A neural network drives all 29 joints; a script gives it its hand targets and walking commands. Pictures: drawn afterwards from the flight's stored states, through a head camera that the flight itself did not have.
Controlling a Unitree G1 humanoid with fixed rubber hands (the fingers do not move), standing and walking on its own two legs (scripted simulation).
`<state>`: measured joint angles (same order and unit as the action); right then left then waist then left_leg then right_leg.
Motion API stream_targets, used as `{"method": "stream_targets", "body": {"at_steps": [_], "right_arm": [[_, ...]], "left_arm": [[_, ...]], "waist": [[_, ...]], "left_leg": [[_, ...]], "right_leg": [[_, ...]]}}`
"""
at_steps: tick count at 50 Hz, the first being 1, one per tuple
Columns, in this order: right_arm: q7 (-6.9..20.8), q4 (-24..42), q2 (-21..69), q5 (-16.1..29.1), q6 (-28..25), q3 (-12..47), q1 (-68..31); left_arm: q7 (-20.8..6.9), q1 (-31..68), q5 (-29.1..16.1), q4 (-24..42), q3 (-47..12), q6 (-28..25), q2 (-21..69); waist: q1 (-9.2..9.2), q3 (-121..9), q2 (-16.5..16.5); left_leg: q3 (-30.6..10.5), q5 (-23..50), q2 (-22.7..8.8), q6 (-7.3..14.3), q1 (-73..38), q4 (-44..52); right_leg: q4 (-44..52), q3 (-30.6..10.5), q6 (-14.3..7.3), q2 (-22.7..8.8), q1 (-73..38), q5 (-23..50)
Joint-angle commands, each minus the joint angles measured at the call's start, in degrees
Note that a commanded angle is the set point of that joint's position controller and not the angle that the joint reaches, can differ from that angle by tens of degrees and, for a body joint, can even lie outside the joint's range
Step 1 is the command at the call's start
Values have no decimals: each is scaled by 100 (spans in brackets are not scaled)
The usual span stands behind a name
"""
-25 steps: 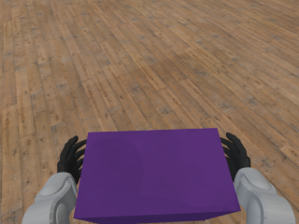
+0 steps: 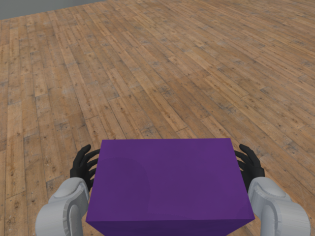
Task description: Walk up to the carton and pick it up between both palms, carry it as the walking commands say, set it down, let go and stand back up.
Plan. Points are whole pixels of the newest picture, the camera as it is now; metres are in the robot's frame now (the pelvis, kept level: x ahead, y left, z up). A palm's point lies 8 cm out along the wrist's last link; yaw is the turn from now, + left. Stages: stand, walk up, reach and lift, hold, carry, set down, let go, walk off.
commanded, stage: carry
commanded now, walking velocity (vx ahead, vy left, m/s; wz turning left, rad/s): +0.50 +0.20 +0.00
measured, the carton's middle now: (165, 195) +0.22 +0.00 +0.01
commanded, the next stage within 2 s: none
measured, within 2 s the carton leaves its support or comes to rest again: neither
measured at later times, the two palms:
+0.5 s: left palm (76, 78) +0.58 +0.29 +0.10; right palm (186, 84) +0.52 -0.07 +0.10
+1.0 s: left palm (69, 37) +0.86 +0.40 +0.11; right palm (154, 33) +0.89 +0.04 +0.10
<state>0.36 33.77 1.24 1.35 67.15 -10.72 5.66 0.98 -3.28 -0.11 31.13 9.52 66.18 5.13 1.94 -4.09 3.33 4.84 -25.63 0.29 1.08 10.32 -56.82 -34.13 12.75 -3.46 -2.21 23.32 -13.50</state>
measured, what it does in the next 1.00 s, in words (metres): walks ahead: left foot, then right foot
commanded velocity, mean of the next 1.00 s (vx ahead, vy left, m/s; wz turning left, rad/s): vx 0.50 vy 0.20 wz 0.00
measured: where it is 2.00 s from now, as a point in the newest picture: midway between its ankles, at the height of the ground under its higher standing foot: (119, 112)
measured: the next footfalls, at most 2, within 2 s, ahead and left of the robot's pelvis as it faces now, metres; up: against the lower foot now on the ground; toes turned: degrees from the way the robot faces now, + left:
left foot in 0.28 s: +0.34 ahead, +0.20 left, +0.00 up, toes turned +9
right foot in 0.72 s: +0.61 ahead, +0.05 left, +0.00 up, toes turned -10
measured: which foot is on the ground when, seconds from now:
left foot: up 0.00-0.26, down 0.28-0.76, up 0.78-1.00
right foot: down 0.00-0.32, up 0.34-0.70, down 0.72-1.00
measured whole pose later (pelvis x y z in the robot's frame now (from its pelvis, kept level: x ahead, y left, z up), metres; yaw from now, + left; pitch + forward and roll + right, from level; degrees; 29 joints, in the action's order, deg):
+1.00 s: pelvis +0.65 +0.20 +0.03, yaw +1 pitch +4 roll +2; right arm 0.6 34.4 4.6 0.5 63.8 -10.1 5.9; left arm 0.0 -5.3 -2.0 33.7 11.6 63.7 4.3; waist 4.6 -1.7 -0.3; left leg 4.2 -12.3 -4.0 -1.9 25.9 -32.7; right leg -15.0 9.8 3.3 -7.2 3.6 -14.3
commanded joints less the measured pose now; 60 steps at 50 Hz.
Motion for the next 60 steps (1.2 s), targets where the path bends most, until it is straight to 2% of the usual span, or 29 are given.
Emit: {"method": "stream_targets", "body": {"at_steps": [1, 3, 4, 7, 12, 14, 15, 17, 18, 20, 22, 26, 32, 36, 37, 38, 39, 40, 42, 43, 44, 47, 52, 54, 55, 56, 57, 59, 60], "right_arm": [[279, 636, 4124, 1103, -36, 4536, -2231], [271, 506, 4509, 1004, -225, 4470, -2083], [230, 502, 4543, 903, -308, 4413, -1956], [66, 549, 4417, 742, -393, 4435, -1630], [-14, 1034, 3997, 917, -264, 4621, -1836], [8, 999, 3906, 1019, -189, 4610, -1871], [29, 949, 3868, 1069, -139, 4609, -1875], [54, 808, 3802, 1093, -108, 4539, -2011], [101, 1130, 3962, 1240, -119, 4627, -2258], [220, 1089, 4379, 1338, -139, 4758, -2455], [317, 902, 4446, 1396, -180, 4787, -2368], [383, 853, 4147, 1426, -194, 4773, -2236], [276, 988, 3857, 1241, -79, 4662, -2197], [191, 1017, 3751, 1115, 5, 4516, -2271], [193, 1062, 3678, 1115, 23, 4501, -2419], [204, 1042, 3617, 1109, 67, 4516, -2372], [220, 823, 3722, 1039, 70, 4465, -2236], [248, 683, 3926, 1128, 18, 4493, -2383], [267, 409, 4355, 1040, -120, 4426, -2228], [255, 379, 4524, 996, -240, 4411, -2157], [220, 361, 4556, 895, -328, 4357, -2041], [70, 449, 4436, 753, -430, 4383, -1746], [-6, 916, 4009, 911, -322, 4536, -1910], [12, 875, 3909, 1000, -248, 4530, -1909], [26, 818, 3863, 1033, -201, 4524, -1879], [33, 655, 3772, 1030, -201, 4454, -1903], [43, 756, 3807, 1079, -191, 4476, -2022], [148, 1070, 4201, 1253, -204, 4631, -2304], [201, 992, 4340, 1296, -215, 4681, -2460]], "left_arm": [[-406, 2018, -1446, 1108, -4584, 23, 3746], [-595, 2335, -1665, 1169, -4742, -72, 4077], [-669, 2345, -1753, 1187, -4822, -114, 4137], [-741, 2244, -1844, 1307, -4855, -197, 3899], [-601, 1711, -1646, 1391, -4602, -130, 3421], [-532, 1732, -1532, 1431, -4549, -58, 3309], [-496, 1727, -1431, 1412, -4508, -5, 3236], [-526, 1864, -1428, 1359, -4446, 90, 3220], [-524, 1779, -1414, 1230, -4412, 60, 3485], [-566, 1848, -1378, 1094, -4441, -18, 3925], [-535, 1822, -1249, 1014, -4397, -107, 3973], [-372, 1667, -978, 914, -4305, -109, 3726], [-343, 1813, -1155, 1148, -4322, -8, 3550], [-357, 1843, -1334, 1117, -4298, 49, 3596], [-350, 1699, -1341, 1060, -4270, 52, 3640], [-326, 1624, -1300, 927, -4203, 62, 3501], [-341, 1654, -1350, 849, -4252, 65, 3543], [-372, 1804, -1403, 909, -4352, 44, 3637], [-499, 2224, -1495, 970, -4494, -27, 3906], [-588, 2382, -1627, 1026, -4599, -80, 4082], [-660, 2395, -1706, 1047, -4686, -126, 4131], [-731, 2304, -1800, 1176, -4755, -223, 3922], [-585, 1804, -1622, 1260, -4518, -165, 3460], [-510, 1795, -1507, 1287, -4490, -103, 3349], [-479, 1789, -1436, 1274, -4479, -57, 3274], [-497, 1925, -1498, 1358, -4529, -19, 3196], [-515, 1887, -1462, 1176, -4443, 14, 3304], [-539, 1840, -1436, 1026, -4399, -44, 3819], [-559, 1920, -1394, 989, -4376, -91, 3911]], "waist": [[197, -1176, -756], [-44, -744, -717], [-43, -552, -970], [-42, -337, -1244], [-106, -552, -1614], [-280, -1039, -1164], [-397, -1299, -773], [-509, -1395, 1658], [-437, -1311, 1125], [-332, -1321, 224], [-276, -1232, 309], [-292, -835, 406], [-336, -436, 361], [-7, -1004, 177], [295, -1329, 16], [476, -1530, -1677], [295, -1555, -2081], [233, -1421, -1281], [82, -1045, -702], [-21, -795, -717], [-10, -589, -921], [-4, -409, -1220], [-94, -671, -1554], [-258, -1144, -987], [-382, -1309, -582], [-455, -1446, 916], [-474, -1402, 1610], [-363, -1395, 459], [-310, -1326, 203]], "left_leg": [[-1231, 331, -434, -125, 3034, -2210], [-941, 891, -751, -166, 2389, -358], [-473, 915, -567, -204, 1930, 431], [310, 1289, -178, -360, 1248, 2186], [660, 1967, -220, -241, 737, 3031], [1004, 2026, -110, -168, -414, 3348], [953, 1643, -92, -107, -1232, 3313], [-2765, 1978, -1975, 999, -2388, 4249], [-2645, 2690, -2219, 1130, -2242, 4198], [-1841, 3286, -1969, 958, -1741, 4092], [-939, 3253, -1666, 750, -1312, 4300], [-424, 3349, -1540, 886, -1308, 4508], [50, 4803, -1306, 878, -1599, 4206], [838, 6673, -872, 408, -945, 2279], [797, 5978, -705, 260, 84, 1247], [517, 3679, 43, -141, 1821, -743], [-672, -62, 390, -190, 2702, -2150], [-1359, -51, -173, -95, 2837, -2392], [-1150, 707, -584, -99, 2858, -1389], [-941, 874, -689, -147, 2396, -219], [-470, 865, -489, -193, 1921, 569], [259, 1220, -127, -351, 1218, 2366], [589, 1985, -202, -233, 622, 3216], [909, 1900, -86, -161, -564, 3462], [625, 1567, -223, -60, -1318, 3401], [-1380, 2086, -1361, 499, -2012, 3681], [-2895, 2417, -2085, 1069, -2418, 4206], [-2137, 3504, -2013, 1061, -2059, 3925], [-1719, 3297, -1870, 920, -1658, 4052]], "right_leg": [[1845, -3823, -1123, -2565, -3357, 2411], [2196, -2296, -212, -1860, -2535, 1457], [2343, -1688, -50, -1663, -2154, 1655], [2508, -827, -12, -1267, -2021, 2182], [2086, -479, 182, -1432, -2621, 2660], [694, -15, 355, -1135, -2438, 2835], [-343, -5, 405, -914, -1870, 2272], [-3102, -326, 560, 27, 1038, -1846], [-3825, -952, 379, -216, 1453, -2019], [-3732, -1392, 311, -611, 1253, -1113], [-2848, -1217, 365, -632, 824, -767], [-1685, -851, 455, -442, 975, -543], [-479, -239, 427, -85, 1031, -234], [792, 153, 243, 403, -1376, 511], [892, -604, -71, -53, -2685, 510], [1307, -3432, -1047, -1775, -3693, 1150], [1728, -4747, -1565, -2522, -3933, 2514], [1646, -4292, -1333, -2592, -3473, 2800], [1999, -3109, -633, -2191, -2951, 1617], [2141, -2360, -181, -1832, -2543, 1442], [2273, -1776, -42, -1647, -2138, 1689], [2445, -952, -29, -1239, -1982, 2087], [2016, -602, 214, -1388, -2484, 2263], [553, -144, 383, -1036, -2219, 2577], [-456, -134, 426, -832, -1467, 1957], [-1847, -51, 596, -315, 38, 208], [-3146, -483, 511, -5, 1358, -1894], [-3847, -1246, 346, -487, 1497, -1319], [-3555, -1353, 340, -639, 1288, -944]]}}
